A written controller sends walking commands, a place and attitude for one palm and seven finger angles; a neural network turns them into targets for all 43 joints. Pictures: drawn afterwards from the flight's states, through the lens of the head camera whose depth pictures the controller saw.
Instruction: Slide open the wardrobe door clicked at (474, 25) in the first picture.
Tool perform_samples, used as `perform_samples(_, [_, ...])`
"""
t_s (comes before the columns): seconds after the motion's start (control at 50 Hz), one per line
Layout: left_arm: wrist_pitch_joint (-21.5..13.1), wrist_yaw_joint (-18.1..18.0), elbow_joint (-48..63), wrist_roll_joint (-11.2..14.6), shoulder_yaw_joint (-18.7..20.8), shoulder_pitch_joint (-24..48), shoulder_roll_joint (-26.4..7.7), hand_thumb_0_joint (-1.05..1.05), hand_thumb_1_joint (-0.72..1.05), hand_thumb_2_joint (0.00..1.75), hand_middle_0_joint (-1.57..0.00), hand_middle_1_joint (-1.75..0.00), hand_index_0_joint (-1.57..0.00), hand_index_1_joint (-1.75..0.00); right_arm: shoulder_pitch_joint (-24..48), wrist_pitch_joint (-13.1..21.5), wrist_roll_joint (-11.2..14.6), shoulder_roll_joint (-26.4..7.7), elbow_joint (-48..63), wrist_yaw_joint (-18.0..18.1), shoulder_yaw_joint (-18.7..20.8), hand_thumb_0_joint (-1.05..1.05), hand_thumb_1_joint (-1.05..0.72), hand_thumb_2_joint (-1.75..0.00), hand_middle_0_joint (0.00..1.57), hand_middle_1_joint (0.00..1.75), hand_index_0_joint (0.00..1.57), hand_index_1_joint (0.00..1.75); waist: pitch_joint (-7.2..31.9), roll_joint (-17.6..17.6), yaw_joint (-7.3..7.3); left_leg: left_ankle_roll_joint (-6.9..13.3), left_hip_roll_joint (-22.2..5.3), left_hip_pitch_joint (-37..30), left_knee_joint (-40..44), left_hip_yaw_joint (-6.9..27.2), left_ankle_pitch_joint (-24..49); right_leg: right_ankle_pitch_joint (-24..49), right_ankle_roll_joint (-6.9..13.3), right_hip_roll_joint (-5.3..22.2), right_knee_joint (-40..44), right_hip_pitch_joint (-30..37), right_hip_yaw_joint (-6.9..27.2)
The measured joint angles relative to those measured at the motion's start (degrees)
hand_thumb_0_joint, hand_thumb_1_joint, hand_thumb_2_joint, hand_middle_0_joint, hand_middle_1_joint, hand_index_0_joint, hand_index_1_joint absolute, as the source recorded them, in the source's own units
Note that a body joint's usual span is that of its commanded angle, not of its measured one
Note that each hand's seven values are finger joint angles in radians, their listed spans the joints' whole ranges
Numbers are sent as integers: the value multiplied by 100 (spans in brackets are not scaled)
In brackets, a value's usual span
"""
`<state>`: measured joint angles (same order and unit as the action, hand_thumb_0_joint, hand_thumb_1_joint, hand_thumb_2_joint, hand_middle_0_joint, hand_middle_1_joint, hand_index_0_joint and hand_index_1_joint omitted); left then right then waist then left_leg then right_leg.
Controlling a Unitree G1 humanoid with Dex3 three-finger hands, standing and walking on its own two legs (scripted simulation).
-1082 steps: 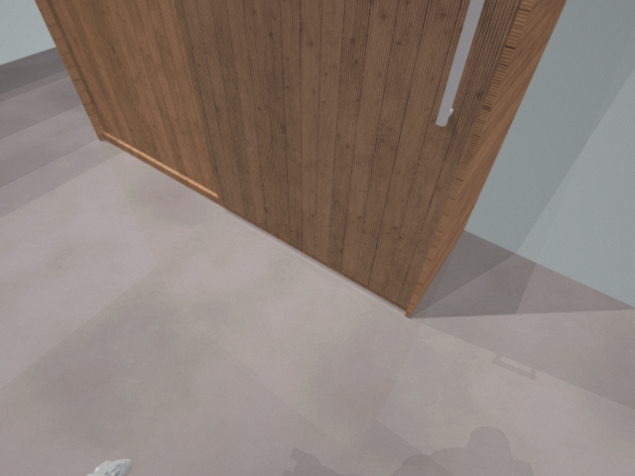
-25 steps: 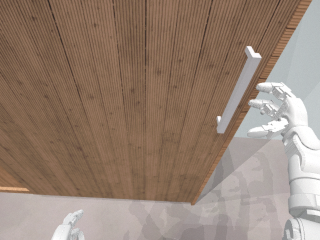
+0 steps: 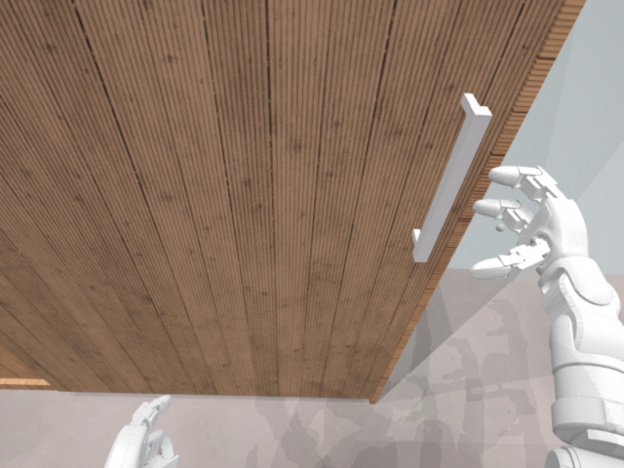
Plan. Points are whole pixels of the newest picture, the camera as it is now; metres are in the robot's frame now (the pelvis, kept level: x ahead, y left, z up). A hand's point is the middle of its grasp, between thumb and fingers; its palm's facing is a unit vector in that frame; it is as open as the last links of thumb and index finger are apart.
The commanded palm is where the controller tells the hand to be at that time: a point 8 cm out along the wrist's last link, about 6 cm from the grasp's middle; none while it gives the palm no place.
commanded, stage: move the hooked fingers beside the handle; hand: right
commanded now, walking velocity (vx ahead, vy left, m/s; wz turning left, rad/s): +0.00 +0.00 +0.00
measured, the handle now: (441, 188) +0.44 -0.14 +0.16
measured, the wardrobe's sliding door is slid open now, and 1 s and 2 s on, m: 0.00 0.00 0.00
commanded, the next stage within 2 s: feel for the door with the fingertips in 0.20 s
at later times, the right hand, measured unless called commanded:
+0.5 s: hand (487, 213) +0.39 -0.18 +0.16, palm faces -0.04 +1.00 -0.01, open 14.0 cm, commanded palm +0.36 -0.22 +0.16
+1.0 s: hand (472, 212) +0.39 -0.17 +0.16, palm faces +0.00 +1.00 -0.01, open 13.9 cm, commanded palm +0.38 -0.21 +0.16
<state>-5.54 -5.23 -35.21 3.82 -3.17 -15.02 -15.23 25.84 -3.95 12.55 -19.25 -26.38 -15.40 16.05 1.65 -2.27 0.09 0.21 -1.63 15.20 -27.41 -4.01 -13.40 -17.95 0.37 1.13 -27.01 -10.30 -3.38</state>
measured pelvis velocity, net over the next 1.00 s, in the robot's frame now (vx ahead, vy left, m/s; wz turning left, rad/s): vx -0.01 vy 0.00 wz -0.01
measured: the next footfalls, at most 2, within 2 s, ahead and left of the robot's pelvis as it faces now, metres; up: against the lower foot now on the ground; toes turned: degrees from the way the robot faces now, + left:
none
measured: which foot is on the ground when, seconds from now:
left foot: down 0.00-1.00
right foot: down 0.00-1.00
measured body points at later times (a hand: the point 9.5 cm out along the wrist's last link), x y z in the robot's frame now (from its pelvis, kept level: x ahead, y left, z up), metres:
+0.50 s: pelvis +0.00 +0.00 +0.00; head +0.00 +0.01 +0.45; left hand +0.14 +0.24 -0.10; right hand +0.39 -0.24 +0.17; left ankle +0.01 +0.12 -0.74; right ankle -0.04 -0.11 -0.74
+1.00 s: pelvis -0.01 +0.00 +0.00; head +0.00 +0.02 +0.45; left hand +0.14 +0.24 -0.10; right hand +0.39 -0.22 +0.16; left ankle +0.01 +0.12 -0.74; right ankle -0.04 -0.11 -0.74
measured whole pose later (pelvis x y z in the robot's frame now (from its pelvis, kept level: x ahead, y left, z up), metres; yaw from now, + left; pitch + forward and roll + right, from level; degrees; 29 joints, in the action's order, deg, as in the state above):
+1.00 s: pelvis -0.01 +0.00 +0.00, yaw +0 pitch +1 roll +0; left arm -3.8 -5.4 -36.6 3.4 -3.6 -13.7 -14.7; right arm 32.5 -6.1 11.3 -16.7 -30.9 -10.4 12.4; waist 1.3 -2.3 0.3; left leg 0.5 -1.6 15.1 -26.8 -4.4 -12.7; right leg -16.9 0.1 1.1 -26.2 -10.3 -2.9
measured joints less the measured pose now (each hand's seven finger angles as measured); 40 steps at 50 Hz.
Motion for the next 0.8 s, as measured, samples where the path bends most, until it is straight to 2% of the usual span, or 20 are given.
perform_samples(0.1, [-24,-24,-69,1,-37,77,32,1,90,90,-20,-30,-21,-30,170,22,30,9,-4,8,-48,-1,50,-30,30,120,30,120,37,16,-1,-8,-10,-67,39,-22,4,6,3,-11,30,53,23])
perform_samples(0.24, [76,2,3,5,-67,114,25,1,90,90,-20,-30,-21,-30,437,-250,-48,-151,-586,16,-35,-1,50,-30,30,120,30,120,45,15,84,-14,-35,88,-23,-8,0,15,15,-34,-5,-87,13])
perform_samples(0.38, [31,16,-64,-38,-13,-80,31,1,90,90,-20,-30,-21,-30,174,119,23,55,-70,40,-5,-1,50,-30,30,120,30,120,42,21,45,-22,-8,12,32,23,3,-5,15,-13,35,-3,-19])
perform_samples(0.46, [56,36,-139,1,-14,-112,37,1,90,90,-20,-30,-21,-30,281,21,28,66,-135,62,-100,-1,50,-30,30,120,30,120,90,34,49,-20,-6,-33,35,7,-17,-25,10,-10,28,32,-3])
perform_samples(0.56, [87,88,-81,3,48,-64,-2,1,90,90,-20,-30,-21,-30,132,-290,-21,246,123,219,-315,-1,50,-30,30,120,30,120,67,-65,48,-37,-27,-26,41,33,1,-6,28,-34,53,40,-27])
perform_samples(0.68, [99,106,-95,-49,27,70,94,1,90,90,-20,-30,-20,-30,-27,-264,-43,595,494,524,-461,-1,50,-30,30,120,30,120,43,-18,10,-31,-29,-52,25,54,2,27,20,-40,104,106,-46])
perform_samples(0.8, [194,69,-68,-62,-60,217,175,1,90,90,-20,-30,-21,-30,203,-325,-213,470,247,721,-413,-1,50,-30,30,120,30,120,14,38,35,6,5,-104,43,31,21,50,-11,-5,113,148,-26])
